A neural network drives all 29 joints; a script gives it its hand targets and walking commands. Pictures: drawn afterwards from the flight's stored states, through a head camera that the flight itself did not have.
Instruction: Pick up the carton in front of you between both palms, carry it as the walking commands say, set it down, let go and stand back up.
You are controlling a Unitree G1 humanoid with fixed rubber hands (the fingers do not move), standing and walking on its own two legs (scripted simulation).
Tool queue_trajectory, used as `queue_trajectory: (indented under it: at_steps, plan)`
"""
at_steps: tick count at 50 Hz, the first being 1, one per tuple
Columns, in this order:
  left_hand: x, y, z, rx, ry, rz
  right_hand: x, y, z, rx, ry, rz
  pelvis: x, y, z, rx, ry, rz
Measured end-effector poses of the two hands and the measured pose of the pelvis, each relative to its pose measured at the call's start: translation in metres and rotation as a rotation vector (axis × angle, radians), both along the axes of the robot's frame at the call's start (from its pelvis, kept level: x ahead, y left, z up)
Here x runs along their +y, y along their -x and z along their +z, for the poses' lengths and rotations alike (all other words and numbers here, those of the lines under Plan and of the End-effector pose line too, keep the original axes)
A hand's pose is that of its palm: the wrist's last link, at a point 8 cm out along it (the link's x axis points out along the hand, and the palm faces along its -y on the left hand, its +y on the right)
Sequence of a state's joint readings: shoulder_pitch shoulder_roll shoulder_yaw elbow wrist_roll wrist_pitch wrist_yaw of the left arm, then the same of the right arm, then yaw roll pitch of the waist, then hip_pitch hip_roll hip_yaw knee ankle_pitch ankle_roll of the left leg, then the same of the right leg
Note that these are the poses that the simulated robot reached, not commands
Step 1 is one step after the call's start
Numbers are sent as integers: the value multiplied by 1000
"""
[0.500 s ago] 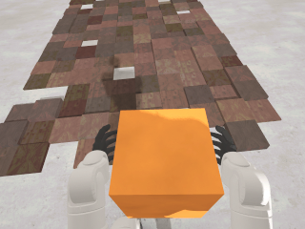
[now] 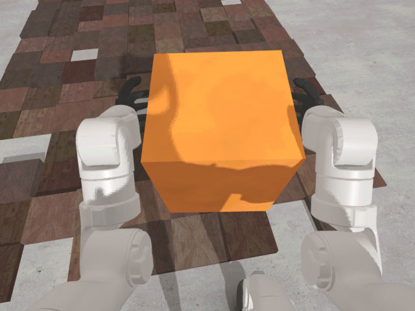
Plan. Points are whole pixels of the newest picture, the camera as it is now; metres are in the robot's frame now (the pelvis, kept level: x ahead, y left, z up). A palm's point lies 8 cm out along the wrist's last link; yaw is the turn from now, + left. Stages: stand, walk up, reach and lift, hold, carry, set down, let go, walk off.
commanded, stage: carry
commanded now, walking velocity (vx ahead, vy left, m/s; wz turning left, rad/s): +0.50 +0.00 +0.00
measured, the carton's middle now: (218, 142) +0.38 -0.01 +0.10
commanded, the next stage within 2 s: none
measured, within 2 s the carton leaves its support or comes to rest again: neither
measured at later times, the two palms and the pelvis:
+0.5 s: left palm (151, 27) +0.73 +0.14 +0.14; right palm (267, 26) +0.74 -0.16 +0.13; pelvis +0.34 -0.02 -0.01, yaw -1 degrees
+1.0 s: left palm out of the picture +1.03 +0.08 +0.19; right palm out of the picture +1.02 -0.22 +0.19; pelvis +0.68 -0.04 +0.01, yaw -1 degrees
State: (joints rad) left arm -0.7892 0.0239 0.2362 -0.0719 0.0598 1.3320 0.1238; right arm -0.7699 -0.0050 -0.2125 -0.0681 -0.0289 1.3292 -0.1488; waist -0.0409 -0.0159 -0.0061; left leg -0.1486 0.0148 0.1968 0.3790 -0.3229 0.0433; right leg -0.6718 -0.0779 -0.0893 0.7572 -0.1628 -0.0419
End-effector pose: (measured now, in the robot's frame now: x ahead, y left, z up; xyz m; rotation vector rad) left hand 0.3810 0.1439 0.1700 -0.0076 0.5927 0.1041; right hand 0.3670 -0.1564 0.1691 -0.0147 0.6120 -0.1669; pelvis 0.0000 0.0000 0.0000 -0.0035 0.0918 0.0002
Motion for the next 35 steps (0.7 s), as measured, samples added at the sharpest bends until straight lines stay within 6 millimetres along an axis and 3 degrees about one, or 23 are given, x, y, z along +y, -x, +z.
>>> queue_trajectory:
  at_steps: [6, 9, 14, 20, 28, 35]
  plan:
    - [-8, -102, -5, 40, -44, 51, -8, -118, -17, 39, -30, 61, -22, -94, -28, -20, -8, 18]
    - [-9, -139, -24, 110, -46, 81, -9, -164, -37, 110, -58, 73, -29, -128, -24, -14, -11, 16]
    - [-7, -192, -47, 162, 3, 133, -7, -226, -54, 163, -87, 60, -38, -183, -8, 10, -35, 15]
    - [-5, -265, -41, 43, 49, 167, -4, -298, -49, 44, -131, 28, -34, -261, -2, 26, -42, 3]
    - [-9, -405, -34, -9, 69, 44, -7, -410, -36, -15, -56, -31, -11, -389, -13, 2, -36, -17]
    - [-36, -487, -29, 120, 56, -40, -32, -461, -36, 109, -76, -134, 2, -470, 24, 16, 10, -34]
